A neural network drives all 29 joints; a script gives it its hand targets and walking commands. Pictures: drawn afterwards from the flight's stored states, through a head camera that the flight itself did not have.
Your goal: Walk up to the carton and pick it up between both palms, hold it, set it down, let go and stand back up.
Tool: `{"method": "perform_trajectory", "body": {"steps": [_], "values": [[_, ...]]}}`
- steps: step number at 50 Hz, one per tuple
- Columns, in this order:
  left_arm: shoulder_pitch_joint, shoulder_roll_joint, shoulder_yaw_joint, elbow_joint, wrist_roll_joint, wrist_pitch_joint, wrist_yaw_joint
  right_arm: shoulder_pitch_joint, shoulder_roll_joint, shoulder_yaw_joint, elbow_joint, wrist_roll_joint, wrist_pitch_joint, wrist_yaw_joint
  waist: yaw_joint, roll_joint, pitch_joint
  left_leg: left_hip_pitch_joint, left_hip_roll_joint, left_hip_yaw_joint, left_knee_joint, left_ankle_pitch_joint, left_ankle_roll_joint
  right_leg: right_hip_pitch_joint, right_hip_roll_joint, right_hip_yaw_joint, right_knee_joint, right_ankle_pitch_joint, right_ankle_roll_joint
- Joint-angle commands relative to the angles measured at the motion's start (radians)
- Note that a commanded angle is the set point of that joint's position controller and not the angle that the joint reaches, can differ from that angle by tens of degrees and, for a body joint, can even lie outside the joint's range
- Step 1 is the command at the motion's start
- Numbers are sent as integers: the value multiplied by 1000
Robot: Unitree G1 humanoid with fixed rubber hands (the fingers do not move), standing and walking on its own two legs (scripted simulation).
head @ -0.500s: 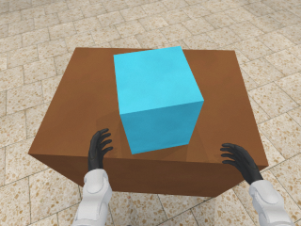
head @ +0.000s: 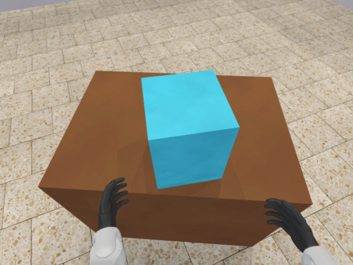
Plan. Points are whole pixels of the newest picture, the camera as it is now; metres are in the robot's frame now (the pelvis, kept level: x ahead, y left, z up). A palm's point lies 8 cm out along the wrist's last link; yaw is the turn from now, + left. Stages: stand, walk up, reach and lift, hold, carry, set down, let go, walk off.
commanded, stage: set down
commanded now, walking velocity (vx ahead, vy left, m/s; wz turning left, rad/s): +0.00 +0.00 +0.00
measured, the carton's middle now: (184, 132) +0.49 +0.05 -0.01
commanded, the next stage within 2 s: none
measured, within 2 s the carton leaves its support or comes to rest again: neither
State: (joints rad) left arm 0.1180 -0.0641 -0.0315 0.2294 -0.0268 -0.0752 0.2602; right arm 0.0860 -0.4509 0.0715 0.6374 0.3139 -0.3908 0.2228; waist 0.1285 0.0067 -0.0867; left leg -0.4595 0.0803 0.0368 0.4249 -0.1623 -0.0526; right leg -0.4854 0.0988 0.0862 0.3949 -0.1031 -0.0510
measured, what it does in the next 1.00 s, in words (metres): stands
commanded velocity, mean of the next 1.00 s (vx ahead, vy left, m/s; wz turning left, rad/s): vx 0.00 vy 0.00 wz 0.00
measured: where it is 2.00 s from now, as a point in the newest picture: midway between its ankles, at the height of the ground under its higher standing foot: outside the picture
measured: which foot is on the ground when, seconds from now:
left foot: down 0.00-1.00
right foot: down 0.00-1.00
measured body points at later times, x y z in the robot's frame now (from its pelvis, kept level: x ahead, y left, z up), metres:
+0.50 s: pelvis +0.03 +0.01 +0.00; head +0.09 +0.01 +0.45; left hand +0.22 +0.21 -0.05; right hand +0.26 -0.23 -0.05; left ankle +0.02 +0.15 -0.74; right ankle +0.04 -0.08 -0.74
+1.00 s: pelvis +0.03 +0.01 +0.00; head +0.07 +0.01 +0.45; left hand +0.19 +0.23 -0.06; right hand +0.24 -0.22 -0.07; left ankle +0.02 +0.15 -0.74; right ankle +0.04 -0.08 -0.74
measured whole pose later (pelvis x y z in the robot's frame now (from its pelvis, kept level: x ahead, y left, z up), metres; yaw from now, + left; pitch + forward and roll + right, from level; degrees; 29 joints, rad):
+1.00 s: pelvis +0.03 +0.01 +0.00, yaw +0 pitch +8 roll +0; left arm 0.24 0.12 -0.05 0.37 -0.03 -0.03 0.11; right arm 0.20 -0.35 0.07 0.64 0.30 -0.32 0.11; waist 0.13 0.00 -0.06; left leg -0.35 0.07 0.04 0.42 -0.21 -0.04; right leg -0.37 0.08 0.09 0.39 -0.16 -0.04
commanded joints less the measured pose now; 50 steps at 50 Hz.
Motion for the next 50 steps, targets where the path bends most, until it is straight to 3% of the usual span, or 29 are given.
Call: {"method": "perform_trajectory", "body": {"steps": [1, 2, 4, 5, 6, 7, 9, 10, 11, 12, 13, 16, 20, 21, 26, 29, 31, 32, 35, 36, 38, 39, 40, 42, 43, 46, 47, 48, 50], "values": [[-2, 26, -61, -222, -11, -45, -15, -115, -140, -110, -241, 64, -17, -19, -104, -222, -239, 256, -71, 4, -39, -65, 63, 338, -113, 42, -85, -174, 20], [4, 56, -66, -221, -25, -56, -26, -100, -141, -129, -267, 52, -27, -22, -109, -281, -260, 256, -73, 5, -21, -51, 66, 361, -111, 35, -78, -180, 33], [-12, 48, -97, -281, -40, -65, -9, -151, -191, -167, -260, 69, -46, -11, -119, -195, -289, 295, -65, -13, -34, -74, 51, 307, -72, -13, -44, -141, 19], [-1, 66, -74, -224, -30, -56, -28, -107, -148, -157, -256, 40, -34, -20, -123, -264, -257, 282, -70, -2, -39, -102, 59, 326, -81, 4, -62, -192, 26], [20, 68, -78, -268, -31, -58, -14, -98, -160, -159, -260, 63, -35, -17, -111, -208, -250, 279, -71, 1, -34, -50, 55, 303, -95, 5, -64, -165, 21], [26, 70, -58, -215, -9, -53, -24, -61, -129, -138, -229, 54, -23, -20, -105, -220, -214, 287, -77, 3, -41, -42, 55, 320, -89, 9, -70, -147, 17], [12, 81, -70, -330, -32, -73, -6, -105, -158, -157, -292, 69, -42, -10, -100, -215, -304, 302, -66, -1, -24, 14, 57, 314, -66, -27, -42, -91, 19], [30, 84, -75, -142, -7, -51, -39, -48, -115, -144, -119, 37, -12, -24, -146, -222, -199, 290, -79, 0, -37, -84, 55, 303, -79, -1, -70, -136, 16], [8, 70, -58, -325, -6, -63, -12, -65, -130, -143, -242, 59, -35, -15, -87, -169, -288, 304, -65, -6, -42, -15, 45, 333, -66, -19, -41, -93, 12], [71, 96, -71, -72, -20, -46, -64, 4, -106, -122, -139, 27, -16, -38, -157, -251, -169, 268, -84, 14, -46, -60, 58, 375, -79, -8, -71, -44, 19], [61, 109, -44, -182, -27, -59, -55, -36, -123, -144, -214, 12, -33, -39, -119, -240, -272, 261, -74, 10, -47, 12, 54, 399, -79, -21, -45, 27, 22], [86, 110, -31, -280, -18, -94, -43, -9, -137, -132, -247, 47, -59, -37, -112, -199, -317, 284, -76, 6, -28, 71, 45, 436, -70, -27, -20, 122, 28], [121, 124, -34, -232, -29, -110, -58, -9, -141, -143, -226, 37, -84, -45, -112, -201, -358, 318, -78, 2, -21, 136, 40, 446, -62, -46, -11, 245, 28], [167, 138, -7, -92, 4, -83, -89, 77, -96, -107, -82, 17, -61, -59, -142, -204, -251, 298, -98, 17, -23, 128, 37, 475, -73, -30, -20, 304, 35], [138, 162, 23, -209, 8, -106, -75, 38, -106, -102, -182, 30, -96, -55, -99, -170, -296, 300, -95, 1, -35, 179, 38, 461, -59, -60, -10, 322, 33], [209, 177, 31, -111, 26, -89, -109, 101, -79, -85, -95, 4, -87, -74, -117, -200, -240, 299, -100, 5, -34, 205, 42, 507, -75, -35, -12, 454, 46], [178, 182, 42, -23, 37, -60, -141, 133, -30, -56, -37, -27, -62, -90, -148, -219, -208, 288, -107, 12, -39, 145, 44, 522, -88, -17, -33, 409, 54], [161, 201, 41, -135, 26, -72, -113, 79, -62, -80, -110, -9, -78, -77, -97, -152, -265, 327, -97, 8, -50, 202, 42, 484, -67, -49, -27, 368, 36], [144, 209, 46, -168, 18, -70, -118, 76, -67, -74, -126, -2, -78, -82, -106, -155, -256, 333, -104, 15, -46, 193, 36, 474, -62, -50, -24, 370, 39], [168, 208, 39, -70, 19, -57, -141, 96, -35, -72, -75, -38, -65, -96, -110, -175, -211, 356, -101, 14, -40, 165, 38, 444, -76, -37, -44, 322, 45], [132, 209, 28, -214, -1, -74, -108, 51, -71, -97, -146, -19, -80, -82, -92, -141, -259, 346, -90, 4, -44, 194, 36, 443, -61, -64, -20, 330, 40], [128, 228, 37, -142, 1, -67, -110, 34, -52, -89, -141, -27, -67, -90, -89, -164, -186, 311, -92, 11, -59, 136, 49, 433, -66, -43, -37, 263, 40], [95, 266, 60, -77, 3, -48, -141, 83, 14, -61, -93, -57, -40, -113, -134, -195, -153, 275, -111, 19, -53, 45, 60, 448, -104, -1, -67, 184, 54], [77, 240, 27, -191, -12, -46, -113, 31, -34, -104, -141, -53, -42, -93, -108, -142, -182, 310, -87, 4, -73, 68, 51, 399, -70, -43, -53, 100, 38], [91, 256, 35, -78, -21, -28, -133, 24, -11, -97, -132, -83, -25, -107, -110, -203, -124, 293, -90, 6, -84, 38, 63, 390, -80, -32, -83, 67, 44], [78, 243, 20, -82, -39, -2, -132, 9, -18, -104, -180, -95, 3, -106, -109, -182, -119, 315, -87, 23, -92, 39, 55, 358, -82, -38, -91, 3, 41], [68, 274, 43, 75, -23, 37, -173, 52, 35, -93, -49, -141, 39, -138, -147, -245, -25, 292, -96, 35, -85, -15, 73, 363, -112, 0, -123, -38, 53], [64, 277, 46, -65, -37, 28, -156, 43, 17, -111, -167, -117, 27, -132, -121, -192, -141, 301, -91, 34, -84, 28, 57, 402, -120, -9, -107, -8, 44], [23, 283, 36, -76, -49, 36, -149, 11, 8, -111, -178, -130, 47, -128, -119, -207, -111, 299, -96, 35, -90, 7, 67, 367, -104, -30, -97, -48, 49]]}}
